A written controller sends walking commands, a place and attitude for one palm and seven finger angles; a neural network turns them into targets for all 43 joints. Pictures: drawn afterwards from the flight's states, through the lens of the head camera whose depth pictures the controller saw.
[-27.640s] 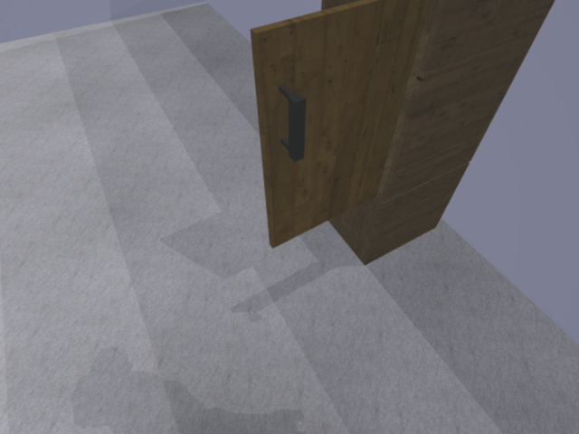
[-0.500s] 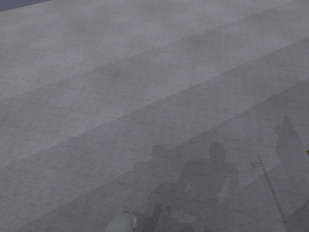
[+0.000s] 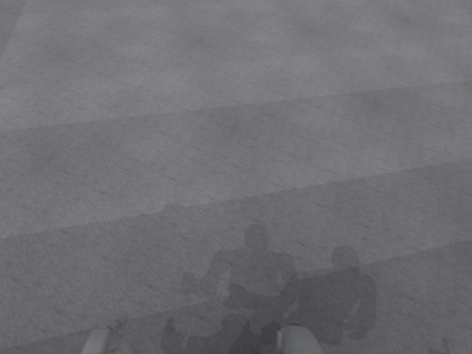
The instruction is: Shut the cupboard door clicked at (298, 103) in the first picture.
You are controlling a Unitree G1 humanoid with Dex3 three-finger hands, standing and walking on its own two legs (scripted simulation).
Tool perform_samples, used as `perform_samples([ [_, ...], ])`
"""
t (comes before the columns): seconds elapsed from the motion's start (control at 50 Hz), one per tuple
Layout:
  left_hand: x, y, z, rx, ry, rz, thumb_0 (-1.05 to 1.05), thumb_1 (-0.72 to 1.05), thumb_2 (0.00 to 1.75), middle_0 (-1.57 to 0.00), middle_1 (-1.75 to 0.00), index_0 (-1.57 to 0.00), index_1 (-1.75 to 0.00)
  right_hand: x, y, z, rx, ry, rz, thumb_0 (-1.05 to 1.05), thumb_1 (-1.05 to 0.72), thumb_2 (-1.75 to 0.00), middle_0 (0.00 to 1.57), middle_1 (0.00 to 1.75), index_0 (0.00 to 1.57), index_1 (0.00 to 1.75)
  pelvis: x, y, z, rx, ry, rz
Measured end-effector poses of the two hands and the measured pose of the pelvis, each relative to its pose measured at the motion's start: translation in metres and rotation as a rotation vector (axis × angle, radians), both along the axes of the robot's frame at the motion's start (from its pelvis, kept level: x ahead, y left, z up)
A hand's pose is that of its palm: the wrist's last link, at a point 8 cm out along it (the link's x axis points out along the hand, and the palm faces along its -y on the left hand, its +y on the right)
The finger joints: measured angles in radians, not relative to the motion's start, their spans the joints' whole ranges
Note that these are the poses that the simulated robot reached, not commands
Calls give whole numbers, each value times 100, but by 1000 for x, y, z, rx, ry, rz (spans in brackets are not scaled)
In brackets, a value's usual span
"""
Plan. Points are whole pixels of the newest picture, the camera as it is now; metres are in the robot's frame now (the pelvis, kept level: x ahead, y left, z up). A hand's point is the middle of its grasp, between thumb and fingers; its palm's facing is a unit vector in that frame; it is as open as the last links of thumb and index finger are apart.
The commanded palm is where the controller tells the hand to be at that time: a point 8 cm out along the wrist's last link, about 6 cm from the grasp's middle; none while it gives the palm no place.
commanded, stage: turn to face it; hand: left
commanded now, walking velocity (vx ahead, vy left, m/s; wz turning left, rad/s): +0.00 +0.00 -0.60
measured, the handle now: out of the picture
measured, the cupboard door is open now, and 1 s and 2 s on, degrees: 64 64 64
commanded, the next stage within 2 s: none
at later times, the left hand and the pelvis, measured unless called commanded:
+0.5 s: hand (154, 321) +0.20 +0.17 -0.18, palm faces -0.15 -0.96 -0.21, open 7.3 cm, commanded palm none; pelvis +0.12 -0.02 -0.01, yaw -14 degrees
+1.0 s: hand (203, 239) +0.37 +0.09 -0.16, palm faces -0.50 -0.82 -0.29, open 7.4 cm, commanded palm none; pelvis +0.15 -0.03 -0.02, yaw -32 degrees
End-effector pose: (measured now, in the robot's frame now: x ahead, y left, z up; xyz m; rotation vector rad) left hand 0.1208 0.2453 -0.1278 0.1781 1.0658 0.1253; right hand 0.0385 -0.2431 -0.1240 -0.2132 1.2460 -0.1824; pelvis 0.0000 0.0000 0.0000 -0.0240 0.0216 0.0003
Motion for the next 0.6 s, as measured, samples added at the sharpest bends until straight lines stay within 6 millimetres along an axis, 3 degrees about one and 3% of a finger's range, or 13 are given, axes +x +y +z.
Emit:
perform_samples([
  [0.08,41,-21,0,-13,-15,-23,1,91,90,-19,-30,-19,-30,8,1,-7,26,40,-43,0,-91,-90,20,30,20,30,34,-10,-1,9,-15,-13],
  [0.16,66,-47,-11,-18,37,-66,1,91,90,-19,-30,-20,-30,17,-4,-26,58,74,-111,0,-90,-90,20,30,20,30,67,-23,-11,25,-31,-65],
  [0.22,74,-63,-21,-15,88,-96,1,91,90,-20,-30,-20,-30,26,-12,-42,77,102,-165,0,-90,-90,20,30,20,30,86,-31,-21,9,-27,-108],
  [0.28,68,-70,-22,-14,151,-96,1,91,90,-20,-30,-20,-30,40,-18,-40,74,116,-187,0,-91,-90,20,30,20,30,94,-33,-17,6,-22,-127],
  [0.46,72,-39,-20,29,269,-98,0,92,90,-20,-30,-20,-30,105,-31,-13,13,-5,-202,0,-91,-90,20,30,20,30,117,-23,-6,18,13,-212],
  [0.54,93,-18,-31,24,271,-126,1,91,90,-20,-30,-20,-30,127,-26,-7,-34,-101,-225,0,-91,-90,20,30,20,30,130,-6,-14,4,11,-261],
  [0.6,119,-9,-30,26,251,-165,1,91,90,-20,-30,-20,-30,129,-19,0,-53,-128,-237,0,-91,-90,20,30,20,30,137,1,-12,3,-8,-305],
])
